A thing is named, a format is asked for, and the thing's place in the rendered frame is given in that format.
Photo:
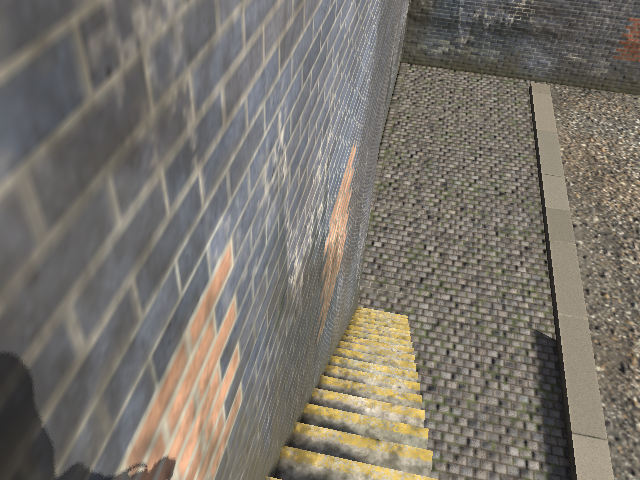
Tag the stairs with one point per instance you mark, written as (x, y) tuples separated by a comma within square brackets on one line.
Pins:
[(364, 421)]

